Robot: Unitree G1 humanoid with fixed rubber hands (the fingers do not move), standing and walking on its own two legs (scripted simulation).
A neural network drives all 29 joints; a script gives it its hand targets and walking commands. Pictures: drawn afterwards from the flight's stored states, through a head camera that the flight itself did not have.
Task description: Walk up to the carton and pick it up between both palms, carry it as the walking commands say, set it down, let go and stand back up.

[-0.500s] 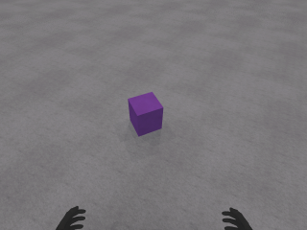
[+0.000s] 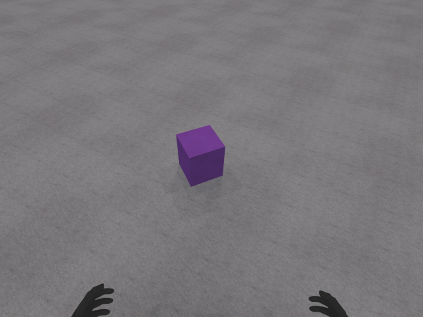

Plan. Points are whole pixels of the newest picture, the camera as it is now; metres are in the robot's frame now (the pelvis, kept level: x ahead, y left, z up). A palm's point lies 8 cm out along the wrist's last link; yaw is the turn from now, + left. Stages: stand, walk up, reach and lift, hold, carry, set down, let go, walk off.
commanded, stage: stand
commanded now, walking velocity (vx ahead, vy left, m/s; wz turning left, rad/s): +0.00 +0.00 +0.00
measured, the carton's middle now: (200, 155) +1.09 +0.04 -0.63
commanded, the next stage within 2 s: none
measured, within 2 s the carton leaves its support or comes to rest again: neither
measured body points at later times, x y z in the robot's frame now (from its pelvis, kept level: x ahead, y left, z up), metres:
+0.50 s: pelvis +0.00 +0.00 +0.00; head +0.01 +0.00 +0.45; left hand +0.16 +0.25 -0.09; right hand +0.14 -0.25 -0.10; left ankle +0.00 +0.12 -0.72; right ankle +0.00 -0.12 -0.72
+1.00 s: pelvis -0.02 +0.00 +0.00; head -0.02 +0.00 +0.45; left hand +0.13 +0.26 -0.10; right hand +0.11 -0.25 -0.11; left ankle +0.00 +0.12 -0.72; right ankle +0.00 -0.12 -0.72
